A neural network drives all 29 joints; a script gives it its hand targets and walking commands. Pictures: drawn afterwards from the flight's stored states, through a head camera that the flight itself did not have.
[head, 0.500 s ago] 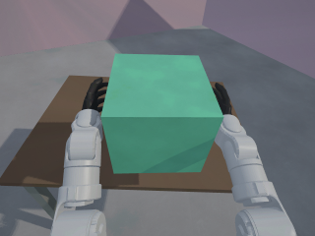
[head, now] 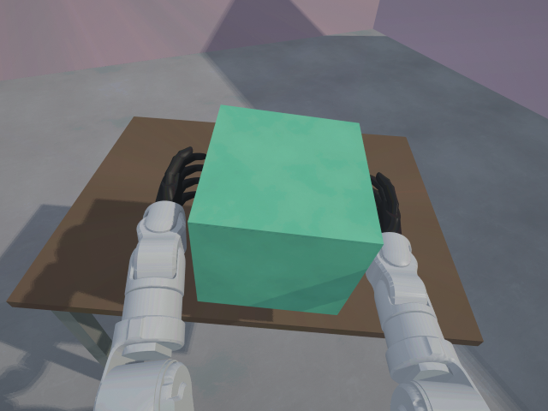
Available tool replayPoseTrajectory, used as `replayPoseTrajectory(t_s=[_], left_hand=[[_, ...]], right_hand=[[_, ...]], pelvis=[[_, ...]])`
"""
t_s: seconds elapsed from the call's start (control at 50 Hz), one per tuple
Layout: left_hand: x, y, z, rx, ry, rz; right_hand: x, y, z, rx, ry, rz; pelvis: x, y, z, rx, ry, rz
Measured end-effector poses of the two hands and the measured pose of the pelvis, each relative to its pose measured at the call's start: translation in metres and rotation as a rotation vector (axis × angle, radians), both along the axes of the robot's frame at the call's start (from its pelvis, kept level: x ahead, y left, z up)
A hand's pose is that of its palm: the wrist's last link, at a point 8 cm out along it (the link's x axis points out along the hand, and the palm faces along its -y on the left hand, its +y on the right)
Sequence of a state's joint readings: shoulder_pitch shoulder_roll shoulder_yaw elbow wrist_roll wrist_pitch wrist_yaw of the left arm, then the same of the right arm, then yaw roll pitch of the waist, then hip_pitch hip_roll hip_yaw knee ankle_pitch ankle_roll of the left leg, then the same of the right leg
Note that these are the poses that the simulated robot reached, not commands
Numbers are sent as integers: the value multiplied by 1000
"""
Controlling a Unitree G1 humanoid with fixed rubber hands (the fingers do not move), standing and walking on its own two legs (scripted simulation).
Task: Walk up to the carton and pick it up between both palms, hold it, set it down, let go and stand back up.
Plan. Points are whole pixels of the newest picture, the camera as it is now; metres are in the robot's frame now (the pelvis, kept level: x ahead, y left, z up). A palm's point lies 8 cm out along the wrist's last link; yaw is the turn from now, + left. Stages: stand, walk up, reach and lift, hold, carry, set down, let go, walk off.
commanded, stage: set down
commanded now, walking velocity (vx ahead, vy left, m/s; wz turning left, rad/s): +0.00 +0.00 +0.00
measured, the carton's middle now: (279, 210) +0.39 +0.01 +0.09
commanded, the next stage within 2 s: none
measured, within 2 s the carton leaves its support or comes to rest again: rests again in 1.80 s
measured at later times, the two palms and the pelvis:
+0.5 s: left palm (183, 195) +0.40 +0.16 +0.11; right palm (381, 221) +0.38 -0.16 +0.09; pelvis +0.02 +0.01 +0.00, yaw +0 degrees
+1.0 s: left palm (191, 194) +0.42 +0.15 +0.09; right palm (381, 226) +0.38 -0.16 +0.08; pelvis +0.01 +0.01 +0.00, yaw -1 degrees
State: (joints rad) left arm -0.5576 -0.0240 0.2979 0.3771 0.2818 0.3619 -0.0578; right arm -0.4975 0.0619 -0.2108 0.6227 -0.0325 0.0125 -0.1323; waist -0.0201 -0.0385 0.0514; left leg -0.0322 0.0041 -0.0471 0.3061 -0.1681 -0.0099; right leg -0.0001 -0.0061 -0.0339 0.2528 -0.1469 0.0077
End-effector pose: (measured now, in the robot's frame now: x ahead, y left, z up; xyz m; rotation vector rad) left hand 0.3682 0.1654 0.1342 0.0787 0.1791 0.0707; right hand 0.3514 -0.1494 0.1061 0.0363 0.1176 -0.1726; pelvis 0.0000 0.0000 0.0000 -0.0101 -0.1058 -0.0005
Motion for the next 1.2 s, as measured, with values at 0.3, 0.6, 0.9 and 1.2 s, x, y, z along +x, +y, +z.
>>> replayPoseTrajectory(t_s=[0.3, 0.6, 0.9, 1.2], left_hand=[[34, -11, -7, 1, -22, -34], [35, -2, -33, 6, 40, -29], [51, -12, -32, -19, 55, -70], [60, -6, -63, -25, 100, -69]], right_hand=[[25, -11, 7, -41, -27, -34], [25, -2, -24, -7, 32, -33], [27, -11, -23, -19, 47, -75], [35, -5, -52, -18, 90, -75]], pelvis=[[14, 3, 0, -7, 64, -6], [19, 8, 0, -10, 76, 0], [13, 6, 1, -2, 105, -14], [22, 8, 1, -1, 153, -22]])
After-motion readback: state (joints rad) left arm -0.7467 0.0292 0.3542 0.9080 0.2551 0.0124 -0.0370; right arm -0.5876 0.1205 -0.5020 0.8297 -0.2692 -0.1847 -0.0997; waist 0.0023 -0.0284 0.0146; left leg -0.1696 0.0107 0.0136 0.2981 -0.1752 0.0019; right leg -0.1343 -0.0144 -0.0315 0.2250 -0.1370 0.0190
